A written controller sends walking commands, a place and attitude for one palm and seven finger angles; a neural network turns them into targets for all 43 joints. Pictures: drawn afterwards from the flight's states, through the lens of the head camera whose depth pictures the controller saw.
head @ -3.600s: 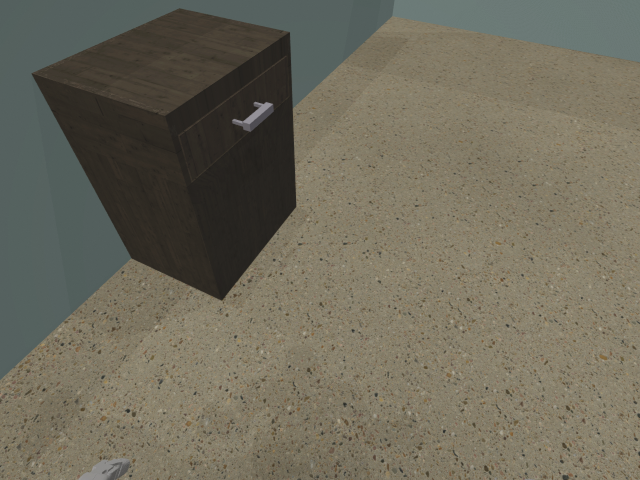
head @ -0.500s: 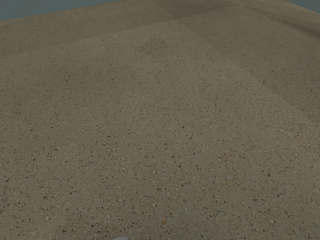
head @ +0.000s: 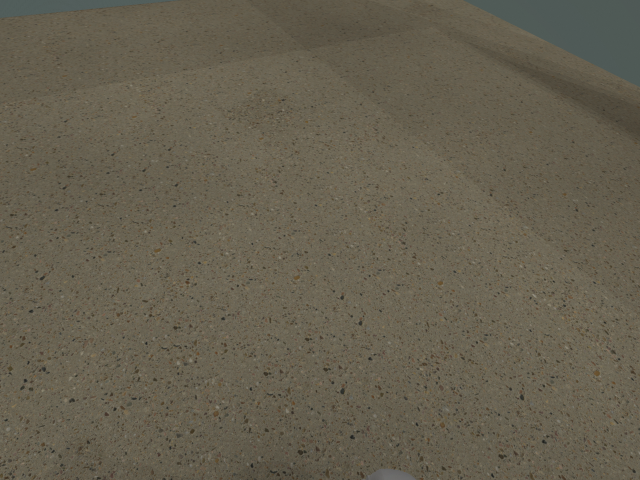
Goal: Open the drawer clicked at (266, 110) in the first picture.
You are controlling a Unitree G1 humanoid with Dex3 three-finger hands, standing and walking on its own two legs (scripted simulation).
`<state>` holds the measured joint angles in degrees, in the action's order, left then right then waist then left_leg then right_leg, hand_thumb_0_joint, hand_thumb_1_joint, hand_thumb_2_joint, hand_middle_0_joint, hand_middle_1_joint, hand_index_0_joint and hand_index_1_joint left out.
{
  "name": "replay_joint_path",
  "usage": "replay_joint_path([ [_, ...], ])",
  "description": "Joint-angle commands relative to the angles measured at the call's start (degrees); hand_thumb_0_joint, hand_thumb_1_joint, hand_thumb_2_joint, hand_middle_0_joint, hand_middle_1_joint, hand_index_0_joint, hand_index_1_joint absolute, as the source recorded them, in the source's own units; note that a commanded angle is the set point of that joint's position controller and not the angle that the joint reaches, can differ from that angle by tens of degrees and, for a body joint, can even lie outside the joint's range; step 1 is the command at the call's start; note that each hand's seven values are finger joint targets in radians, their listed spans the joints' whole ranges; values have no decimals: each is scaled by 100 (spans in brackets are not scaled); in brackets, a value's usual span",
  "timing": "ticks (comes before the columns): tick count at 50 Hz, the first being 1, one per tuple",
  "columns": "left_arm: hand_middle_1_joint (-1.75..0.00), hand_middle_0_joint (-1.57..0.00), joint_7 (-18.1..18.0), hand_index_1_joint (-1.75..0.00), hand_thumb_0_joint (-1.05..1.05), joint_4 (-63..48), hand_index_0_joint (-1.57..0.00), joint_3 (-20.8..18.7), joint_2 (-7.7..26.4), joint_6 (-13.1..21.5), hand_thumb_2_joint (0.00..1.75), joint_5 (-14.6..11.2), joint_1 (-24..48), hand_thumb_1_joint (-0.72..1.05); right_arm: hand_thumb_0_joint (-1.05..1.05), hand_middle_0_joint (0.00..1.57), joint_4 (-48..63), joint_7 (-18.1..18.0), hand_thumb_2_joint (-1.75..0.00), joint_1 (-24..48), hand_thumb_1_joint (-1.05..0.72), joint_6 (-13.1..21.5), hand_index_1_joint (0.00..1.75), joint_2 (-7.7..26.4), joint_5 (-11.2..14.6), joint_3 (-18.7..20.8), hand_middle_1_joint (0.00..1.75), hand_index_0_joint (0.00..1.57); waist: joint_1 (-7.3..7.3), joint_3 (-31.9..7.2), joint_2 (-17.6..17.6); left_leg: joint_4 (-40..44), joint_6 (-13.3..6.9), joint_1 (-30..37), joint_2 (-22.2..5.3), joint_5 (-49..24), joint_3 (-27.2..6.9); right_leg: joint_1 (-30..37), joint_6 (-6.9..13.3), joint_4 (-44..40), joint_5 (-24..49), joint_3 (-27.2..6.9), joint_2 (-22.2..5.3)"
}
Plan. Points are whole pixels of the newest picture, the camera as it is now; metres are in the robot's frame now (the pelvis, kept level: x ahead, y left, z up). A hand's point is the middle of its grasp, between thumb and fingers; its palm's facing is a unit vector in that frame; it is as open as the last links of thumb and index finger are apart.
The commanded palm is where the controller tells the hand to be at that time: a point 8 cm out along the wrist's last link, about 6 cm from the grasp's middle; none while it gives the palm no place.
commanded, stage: walk around to get in front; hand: left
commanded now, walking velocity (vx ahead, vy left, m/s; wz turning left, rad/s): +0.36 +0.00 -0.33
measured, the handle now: out of the picture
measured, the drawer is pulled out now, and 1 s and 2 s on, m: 0.00 0.00 0.00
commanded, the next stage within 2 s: walk to a spot facing it in 0.70 s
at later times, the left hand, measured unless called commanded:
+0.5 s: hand (266, 353) +0.35 +0.11 -0.19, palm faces -0.21 -0.97 -0.10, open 7.4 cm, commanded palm none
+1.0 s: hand (264, 310) +0.44 +0.13 -0.20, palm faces -0.10 -0.98 -0.16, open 7.4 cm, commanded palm none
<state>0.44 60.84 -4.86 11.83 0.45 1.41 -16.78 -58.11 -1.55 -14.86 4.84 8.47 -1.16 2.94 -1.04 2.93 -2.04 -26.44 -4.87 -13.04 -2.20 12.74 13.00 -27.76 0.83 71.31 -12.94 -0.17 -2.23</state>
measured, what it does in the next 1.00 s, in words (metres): walks ahead: right foot, then left foot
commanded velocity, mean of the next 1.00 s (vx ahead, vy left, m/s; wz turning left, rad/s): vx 0.27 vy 0.00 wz -0.06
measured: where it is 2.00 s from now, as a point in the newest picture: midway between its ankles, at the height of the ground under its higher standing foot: (337, 398)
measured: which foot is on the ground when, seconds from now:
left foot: down 0.00-0.50, up 0.52-0.96, down 0.98-1.00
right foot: up 0.00-0.50, down 0.52-0.98, up 1.00-1.00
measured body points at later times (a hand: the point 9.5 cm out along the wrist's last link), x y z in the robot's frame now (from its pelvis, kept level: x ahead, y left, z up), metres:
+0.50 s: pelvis +0.22 -0.02 -0.02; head +0.26 -0.02 +0.43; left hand +0.36 +0.16 -0.18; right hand +0.03 -0.16 -0.15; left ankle +0.04 +0.05 -0.73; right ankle +0.29 -0.11 -0.73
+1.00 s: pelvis +0.47 -0.04 -0.03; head +0.50 -0.03 +0.42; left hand +0.45 +0.18 -0.19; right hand +0.53 -0.29 -0.16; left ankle +0.60 +0.02 -0.74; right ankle +0.30 -0.10 -0.73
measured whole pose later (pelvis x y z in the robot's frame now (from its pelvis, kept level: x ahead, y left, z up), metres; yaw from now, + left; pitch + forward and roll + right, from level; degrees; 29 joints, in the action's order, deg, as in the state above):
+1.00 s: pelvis +0.47 -0.04 -0.03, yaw -10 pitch -1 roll -2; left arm -1.4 64.0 -1.7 7.6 3.6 0.6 -22.0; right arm -56.7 0.8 -7.1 2.7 10.2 -1.7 2.5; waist -1.2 4.9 0.4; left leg -34.9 -2.5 -26.4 -3.1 4.8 7.8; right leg -0.4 0.2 34.7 -27.7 10.5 -0.1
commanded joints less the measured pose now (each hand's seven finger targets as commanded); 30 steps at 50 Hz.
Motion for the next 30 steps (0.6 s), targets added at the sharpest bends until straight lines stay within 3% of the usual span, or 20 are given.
replay_joint_path([
  [1, -30, -20, 36, -30, 0, -110, -20, -28, -80, -108, 90, 62, -536, 90, 0, 20, -26, -6, -90, -639, -90, 78, 30, 504, 21, 84, 30, 20, -68, 65, 524, 1780, 584, 90, -1435, -235, -1044, -653, -106, 61, 596, -209, -293],
  [6, -30, -20, 62, -30, 0, -296, -20, -59, -11, -149, 90, 58, 16, 90, 0, 20, -270, -49, -90, -1117, -90, 102, 30, 445, 44, 60, 30, 20, 61, 261, 583, 1796, 597, 882, -1497, -803, -820, -1504, -208, -355, 883, -114, -381],
  [9, -30, -20, 77, -30, 0, -439, -20, -34, -26, -138, 90, 56, 498, 90, 0, 20, -447, -80, -90, -1522, -90, 106, 30, 390, 23, 23, 30, 20, 226, 440, 523, 1709, 429, 1304, -1606, -1328, -760, -1800, -206, -811, 739, 46, -440],
  [17, -30, -20, 124, -30, 0, -680, -20, 114, -259, -45, 90, 34, 1542, 90, 0, 20, -871, -121, -90, -2327, -90, 47, 30, 264, -65, -75, 30, 20, 555, 796, 803, 1409, 232, 1982, -1594, -3243, -152, -1514, 59, -2392, 295, 859, -203],
  [18, -30, -20, 123, -30, 0, -700, -20, 128, -297, -28, 90, 26, 1588, 90, 0, 20, -885, -121, -90, -2330, -90, 31, 30, 285, -66, -78, 30, 20, 508, 838, 785, 1329, 215, 1973, -1561, -3723, -12, -1331, 129, -2604, 195, 1010, -93],
  [20, -30, -20, 101, -30, 0, -652, -20, 138, -257, 18, 90, 32, 1340, 90, 0, 20, -915, -114, -90, -2280, -90, -2, 30, 411, -57, -38, 30, 20, 362, 562, 918, 723, 197, 2156, -1559, -5322, 250, -727, 295, -2998, -176, 1333, 249],
  [22, -30, -20, 62, -30, 0, -499, -20, 107, -155, 79, 90, 55, 760, 90, 0, 20, -844, -110, -90, -2131, -90, -23, 30, 572, -26, -9, 30, 20, 89, 124, 1065, -124, 266, 2189, -1598, -6758, 398, 93, 472, -3264, -327, 1515, 567],
  [23, -30, -20, 43, -30, 0, -375, -20, 74, -57, 127, 90, 69, 303, 90, 0, 20, -797, -100, -90, -1985, -90, -31, 30, 669, -7, 13, 30, 20, -135, -161, 1184, -729, 307, 2030, -1566, -6770, 457, 756, 539, -3510, -248, 1541, 639],
  [24, -30, -20, 31, -30, 0, -179, -20, -1, 134, 197, 90, 83, -334, 90, 0, 20, -706, -71, -90, -1753, -90, -27, 30, 730, 28, 39, 30, 20, -476, -525, 1163, -1713, 378, 1432, -1474, -6147, 522, 1892, 642, -3963, 171, 1406, 559],
  [25, -30, -20, -21, -30, 0, 10, -20, -103, 528, 251, 90, 93, -1098, 90, 0, 20, -571, 2, -90, -1613, -90, -18, 30, 588, 112, 35, 30, 20, -800, -1040, 637, -3226, 449, 32, -1293, -4198, 512, 3452, 1010, -4136, 710, 353, -309],
  [26, -30, -20, -91, -30, 0, 140, -20, -217, 1021, 285, 90, 27, -1611, 90, 0, 20, -330, -6, -90, -1487, -90, 36, 30, 180, 174, -2, 30, 20, -821, -1561, -468, -5138, 711, -1760, -229, 1508, 230, 4721, 1855, -4516, 1949, -2510, -1997],
  [27, -30, -20, -132, -30, 0, 85, -20, -229, 1207, 251, 90, -108, -1319, 90, 0, 20, -171, -12, -90, -1131, -90, 3, 30, 281, 153, 35, 30, 20, -658, -1352, -249, -5987, 571, -2380, -170, 1929, -703, 4466, 2138, -5169, 1965, -3025, -2341],
  [28, -30, -20, -156, -30, 0, 17, -20, -201, 968, 223, 90, -131, -958, 90, 0, 20, -58, 1, -90, -761, -90, -11, 30, 150, 103, 78, 30, 20, -518, -384, 347, -5918, 524, -2679, -464, 1339, -1018, 3647, 1905, -5320, 2098, -2238, -2188],
  [29, -30, -20, -140, -30, 0, -27, -20, -108, 729, 299, 90, -108, -635, 90, 0, 20, -80, 27, -90, -863, -90, -45, 30, 97, 52, 53, 30, 20, -260, -361, -1, -5674, 607, -2607, -645, 839, -1116, 3138, 1502, -5374, 2058, -1858, -1879],
  [30, -30, -20, -154, -30, 0, -48, -20, -4, 382, 341, 90, -103, -382, 90, 0, 20, -172, 32, -90, -815, -90, -111, 30, 121, 18, 61, 30, 20, -60, 14, 226, -5400, 616, -2335, -800, 573, -1157, 2347, 1247, -5545, 1900, -1385, -1660],
])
